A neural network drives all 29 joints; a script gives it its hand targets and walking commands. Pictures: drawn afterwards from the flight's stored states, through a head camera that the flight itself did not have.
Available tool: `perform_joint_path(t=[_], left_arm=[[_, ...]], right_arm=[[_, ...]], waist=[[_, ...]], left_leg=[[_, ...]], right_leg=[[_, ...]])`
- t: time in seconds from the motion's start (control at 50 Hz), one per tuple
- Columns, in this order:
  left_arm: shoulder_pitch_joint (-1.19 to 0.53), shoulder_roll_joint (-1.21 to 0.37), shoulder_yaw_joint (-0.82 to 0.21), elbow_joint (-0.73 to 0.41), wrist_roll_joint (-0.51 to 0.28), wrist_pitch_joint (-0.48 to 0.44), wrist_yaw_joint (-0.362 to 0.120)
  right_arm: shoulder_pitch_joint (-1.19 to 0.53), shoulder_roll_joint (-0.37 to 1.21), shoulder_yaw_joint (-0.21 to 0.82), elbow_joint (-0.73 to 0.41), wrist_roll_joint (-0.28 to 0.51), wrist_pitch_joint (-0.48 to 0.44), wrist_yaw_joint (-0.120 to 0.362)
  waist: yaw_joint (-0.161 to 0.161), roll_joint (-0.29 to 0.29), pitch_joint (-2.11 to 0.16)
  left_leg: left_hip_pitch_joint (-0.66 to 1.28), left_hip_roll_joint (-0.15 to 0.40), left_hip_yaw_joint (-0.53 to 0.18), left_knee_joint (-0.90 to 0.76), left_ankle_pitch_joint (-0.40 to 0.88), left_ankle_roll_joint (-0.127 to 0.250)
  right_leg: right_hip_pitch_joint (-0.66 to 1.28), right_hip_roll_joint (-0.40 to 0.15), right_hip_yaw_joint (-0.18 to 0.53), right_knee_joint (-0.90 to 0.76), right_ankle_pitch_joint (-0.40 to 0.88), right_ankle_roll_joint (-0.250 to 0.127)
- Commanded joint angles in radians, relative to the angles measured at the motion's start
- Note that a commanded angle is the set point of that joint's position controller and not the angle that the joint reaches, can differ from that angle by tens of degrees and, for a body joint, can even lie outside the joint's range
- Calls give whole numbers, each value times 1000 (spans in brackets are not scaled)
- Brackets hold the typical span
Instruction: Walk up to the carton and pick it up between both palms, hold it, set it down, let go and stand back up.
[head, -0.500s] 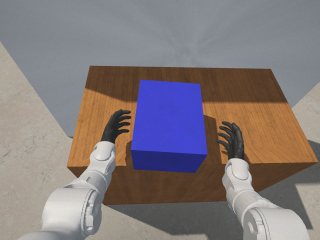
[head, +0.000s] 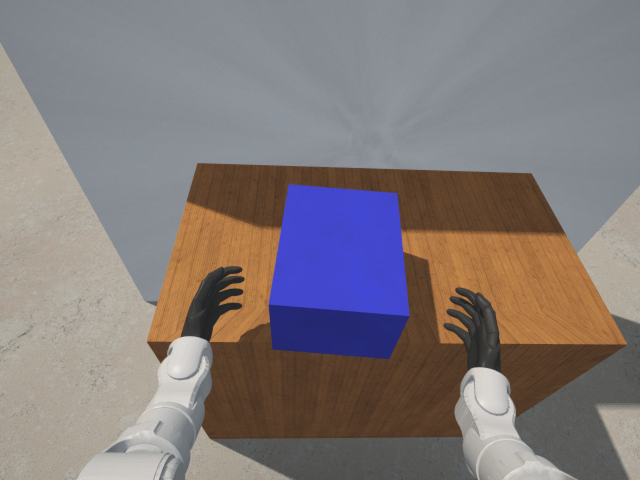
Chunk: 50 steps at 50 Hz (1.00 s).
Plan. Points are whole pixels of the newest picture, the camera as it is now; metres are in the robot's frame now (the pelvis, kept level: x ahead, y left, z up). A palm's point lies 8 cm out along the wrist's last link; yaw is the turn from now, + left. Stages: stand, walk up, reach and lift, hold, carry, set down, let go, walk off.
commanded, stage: set down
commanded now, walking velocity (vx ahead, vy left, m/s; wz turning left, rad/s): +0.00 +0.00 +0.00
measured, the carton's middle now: (337, 268) +0.47 -0.03 -0.06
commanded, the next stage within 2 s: none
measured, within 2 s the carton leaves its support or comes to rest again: neither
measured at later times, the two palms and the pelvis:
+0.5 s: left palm (163, 389) +0.26 +0.20 -0.01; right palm (502, 404) +0.23 -0.21 -0.01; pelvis +0.01 -0.01 +0.01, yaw +1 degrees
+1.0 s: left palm (154, 417) +0.23 +0.20 -0.03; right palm (516, 434) +0.20 -0.22 -0.02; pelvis +0.03 -0.02 +0.01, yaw +1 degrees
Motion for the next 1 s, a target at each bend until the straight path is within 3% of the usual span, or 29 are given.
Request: perform_joint_path(t=[0.0, 0.04, 0.08, 0.1, 0.12, 0.14, 0.16, 0.18, 0.2, 0.24, 0.3, 0.36, 0.4, 0.46, 0.48, 0.56, 0.6, 0.62, 0.64, 0.66, 0.68, 0.72, 0.74, 0.76, 0.82, 0.88, 0.9, 0.94, 0.98], left_arm=[[27, 85, -83, -273, -26, 24, -24], [-6, 109, -91, -288, -48, 40, -28], [-24, 116, -104, -408, -59, 36, -12], [51, 87, -127, -414, -82, 38, -14], [62, 93, -127, -472, -82, 35, -7], [195, 91, -131, -474, -69, 59, -19], [209, 89, -117, -482, -60, 70, -29], [118, 126, -90, -487, -65, 76, -33], [145, 128, -106, -489, -72, 81, -33], [218, 135, -104, -610, -93, 87, -30], [361, 108, -114, -647, -75, 117, -45], [278, 183, -117, -674, -121, 140, -55], [336, 195, -125, -755, -131, 155, -47], [426, 155, -129, -755, -109, 202, -62], [421, 178, -137, -811, -120, 205, -64], [501, 189, -135, -858, -133, 264, -73], [546, 179, -136, -863, -102, 293, -66], [555, 183, -150, -905, -118, 292, -66], [584, 196, -127, -883, -111, 298, -71], [592, 194, -131, -889, -98, 305, -73], [581, 211, -121, -920, -98, 309, -69], [612, 196, -120, -922, -80, 323, -68], [606, 210, -129, -957, -110, 320, -70], [594, 222, -129, -970, -119, 314, -72], [569, 237, -125, -909, -113, 339, -66], [561, 239, -124, -933, -129, 347, -65], [599, 235, -117, -919, -112, 362, -66], [529, 244, -137, -920, -123, 372, -60], [555, 244, -130, -887, -116, 379, -67]], right_arm=[[17, -46, 117, -233, 32, 6, -5], [-17, -31, 99, -262, 13, 22, -13], [-31, -31, 79, -338, 8, 29, -8], [23, -22, 93, -342, 23, 30, 0], [13, -23, 89, -410, 29, 26, 7], [151, -23, 96, -375, 22, 29, -1], [177, -19, 91, -370, 13, 37, -4], [116, -15, 83, -402, -7, 47, -14], [133, 12, 91, -414, -9, 61, -14], [177, 11, 94, -536, -12, 55, -19], [290, 22, 130, -568, -21, 66, -18], [260, 34, 120, -638, -48, 116, -31], [320, 19, 108, -714, -49, 130, -36], [419, 39, 155, -697, -42, 172, -31], [415, 22, 162, -761, -23, 176, -28], [496, 15, 144, -841, -47, 207, -42], [540, -14, 151, -803, -44, 227, -23], [568, -12, 144, -852, -49, 222, -27], [603, -6, 162, -879, -60, 226, -33], [604, -12, 165, -860, -53, 234, -22], [611, -23, 158, -911, -62, 234, -26], [620, -25, 172, -886, -56, 248, -11], [634, -8, 171, -973, -56, 246, -18], [638, -3, 179, -995, -55, 247, -21], [642, -19, 170, -917, -70, 277, -12], [631, -20, 161, -996, -61, 281, -12], [656, -10, 176, -947, -60, 295, -10], [624, -29, 149, -944, -69, 305, -6], [638, -23, 161, -915, -70, 314, -10]], waist=[[63, 33, -192], [65, 24, -111], [76, 50, -169], [69, 51, -133], [89, 66, -172], [67, 62, -120], [67, 52, -69], [85, 32, -70], [76, 36, -40], [93, 15, -54], [90, 42, 20], [79, 14, 46], [88, 6, 56], [98, 12, 127], [101, 24, 116], [89, -8, 135], [107, 18, 187], [93, 8, 173], [103, -15, 178], [96, 8, 191], [105, -3, 164], [118, 25, 211], [107, -21, 193], [113, -24, 188], [101, -8, 215], [103, -16, 184], [120, 3, 200], [100, 6, 211], [101, -2, 209]], left_leg=[[397, -62, 77, -96, 113, -5], [358, -70, 85, -110, 19, -2], [364, -66, 84, -119, 18, -7], [370, -62, 81, -121, 41, -9], [394, -60, 78, -123, 52, -14], [445, -62, 77, -129, 79, -18], [450, -65, 80, -139, 72, -16], [397, -71, 91, -147, -3, -5], [393, -70, 92, -156, -56, 2], [421, -72, 92, -161, -8, 1], [482, -70, 88, -160, 47, -2], [441, -77, 107, -176, -73, 14], [478, -70, 110, -180, -59, 15], [530, -67, 105, -190, -26, 16], [549, -68, 108, -192, -43, 18], [583, -69, 115, -189, 27, 20], [614, -64, 110, -195, 70, 13], [608, -69, 122, -194, 88, 13], [618, -74, 121, -192, 127, 19], [630, -73, 118, -189, 137, 15], [627, -75, 120, -189, 142, 18], [628, -71, 119, -189, 158, 14], [629, -74, 129, -182, 135, 24], [631, -74, 129, -176, 126, 29], [611, -71, 135, -192, 68, 32], [603, -72, 143, -196, 73, 39], [602, -73, 140, -194, 100, 35], [586, -70, 144, -196, 41, 29], [587, -74, 145, -190, 68, 31]], right_leg=[[267, 42, 45, -39, 28, -22], [265, 39, 42, -42, -65, -19], [277, 51, 33, -44, -73, -33], [281, 47, 33, -50, -54, -37], [279, 53, 33, -49, -53, -42], [301, 47, 35, -62, -4, -42], [310, 49, 37, -70, -14, -42], [320, 43, 52, -71, -92, -34], [321, 32, 57, -85, -135, -38], [349, 38, 49, -85, -91, -40], [362, 36, 54, -96, -59, -45], [359, 17, 77, -118, -171, -41], [375, 20, 73, -113, -163, -42], [392, 19, 74, -136, -150, -47], [390, 6, 83, -143, -177, -52], [400, 8, 78, -155, -114, -46], [383, 19, 67, -153, -109, -54], [399, 20, 74, -154, -78, -52], [423, 16, 76, -153, -36, -45], [417, 16, 80, -158, -40, -51], [431, 17, 77, -154, -23, -44], [407, 20, 76, -154, -24, -51], [415, 11, 87, -166, -27, -47], [422, 7, 90, -160, -33, -45], [407, -6, 93, -162, -79, -44], [418, -8, 95, -162, -59, -39], [425, -5, 91, -154, -36, -40], [397, -6, 87, -160, -100, -48], [410, -10, 90, -159, -62, -43]])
